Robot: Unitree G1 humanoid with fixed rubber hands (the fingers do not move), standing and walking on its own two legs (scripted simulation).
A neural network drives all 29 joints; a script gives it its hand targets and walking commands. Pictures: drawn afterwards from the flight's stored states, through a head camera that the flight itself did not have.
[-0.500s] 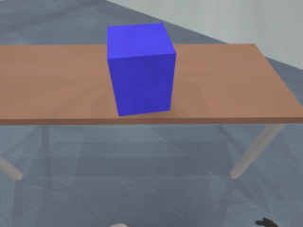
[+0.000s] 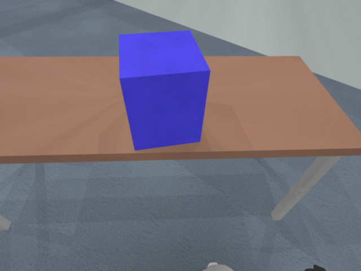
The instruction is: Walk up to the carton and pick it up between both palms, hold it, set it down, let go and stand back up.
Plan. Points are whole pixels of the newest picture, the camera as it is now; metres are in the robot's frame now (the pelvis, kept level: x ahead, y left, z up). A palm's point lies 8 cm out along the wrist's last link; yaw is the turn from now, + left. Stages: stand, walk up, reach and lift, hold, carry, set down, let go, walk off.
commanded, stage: walk up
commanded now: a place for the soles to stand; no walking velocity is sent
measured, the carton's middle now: (161, 91) +0.59 +0.05 +0.08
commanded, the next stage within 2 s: none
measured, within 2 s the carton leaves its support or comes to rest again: neither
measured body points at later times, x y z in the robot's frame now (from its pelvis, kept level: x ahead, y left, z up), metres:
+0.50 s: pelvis +0.01 -0.01 -0.01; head +0.05 +0.00 +0.44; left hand +0.13 +0.29 -0.10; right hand +0.12 -0.32 -0.09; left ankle +0.02 +0.13 -0.69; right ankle +0.06 -0.13 -0.69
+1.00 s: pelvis +0.02 +0.00 -0.01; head +0.05 +0.00 +0.44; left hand +0.13 +0.30 -0.10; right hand +0.14 -0.31 -0.08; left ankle +0.02 +0.12 -0.63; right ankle +0.05 -0.13 -0.69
